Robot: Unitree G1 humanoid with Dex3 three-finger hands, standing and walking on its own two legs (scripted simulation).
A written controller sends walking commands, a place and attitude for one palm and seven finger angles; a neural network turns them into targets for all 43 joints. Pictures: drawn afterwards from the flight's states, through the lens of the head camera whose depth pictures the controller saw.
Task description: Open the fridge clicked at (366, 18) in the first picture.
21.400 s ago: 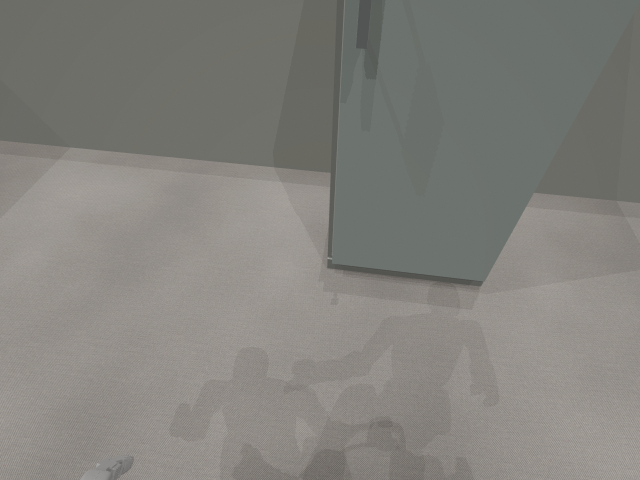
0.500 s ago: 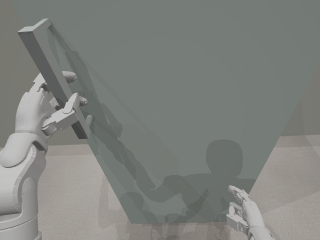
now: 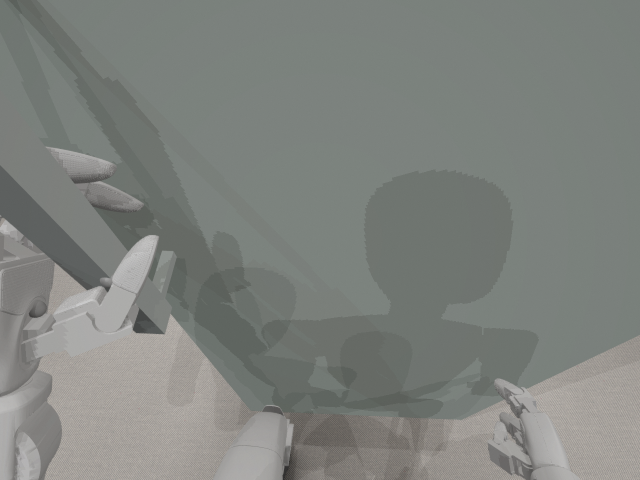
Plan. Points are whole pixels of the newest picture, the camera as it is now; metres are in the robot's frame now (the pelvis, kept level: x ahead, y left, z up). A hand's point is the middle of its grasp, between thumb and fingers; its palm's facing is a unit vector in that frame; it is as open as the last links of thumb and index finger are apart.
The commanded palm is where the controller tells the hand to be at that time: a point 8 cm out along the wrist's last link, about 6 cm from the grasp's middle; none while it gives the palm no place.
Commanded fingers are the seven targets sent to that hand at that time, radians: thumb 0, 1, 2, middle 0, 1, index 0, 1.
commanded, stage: walk backward, drawing the door open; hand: left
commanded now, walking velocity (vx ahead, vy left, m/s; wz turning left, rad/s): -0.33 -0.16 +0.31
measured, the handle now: (91, 204) +0.24 +0.17 +0.28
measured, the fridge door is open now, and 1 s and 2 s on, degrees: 0 10 36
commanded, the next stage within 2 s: none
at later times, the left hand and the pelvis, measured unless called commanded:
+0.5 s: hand (128, 282) +0.21 +0.15 +0.25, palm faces +0.49 -0.83 -0.27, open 7.2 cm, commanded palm +0.15 +0.19 +0.25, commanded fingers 0.00 0.90 0.90 -0.45 -1.40 -0.45 -1.40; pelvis -0.07 -0.09 +0.02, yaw +12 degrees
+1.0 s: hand (106, 456) +0.12 +0.12 +0.26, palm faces +0.34 -0.94 -0.09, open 6.9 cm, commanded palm +0.08 +0.16 +0.25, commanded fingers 0.00 0.90 0.90 -0.45 -1.40 -0.45 -1.40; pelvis -0.18 -0.08 +0.01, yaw +13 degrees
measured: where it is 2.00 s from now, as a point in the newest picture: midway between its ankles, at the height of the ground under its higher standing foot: outside the picture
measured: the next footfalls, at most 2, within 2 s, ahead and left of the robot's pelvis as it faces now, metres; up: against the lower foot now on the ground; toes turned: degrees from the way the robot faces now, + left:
left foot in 0.02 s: +0.15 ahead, +0.15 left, +0.00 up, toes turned +1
right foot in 0.30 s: +0.07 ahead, -0.15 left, +0.00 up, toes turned +7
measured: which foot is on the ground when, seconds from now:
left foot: up 0.00-0.00, down 0.02-0.30, up 0.32-0.72, down 0.74-1.00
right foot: down 0.00-0.00, up 0.02-0.28, down 0.30-0.80, up 0.82-0.90, down 0.92-1.00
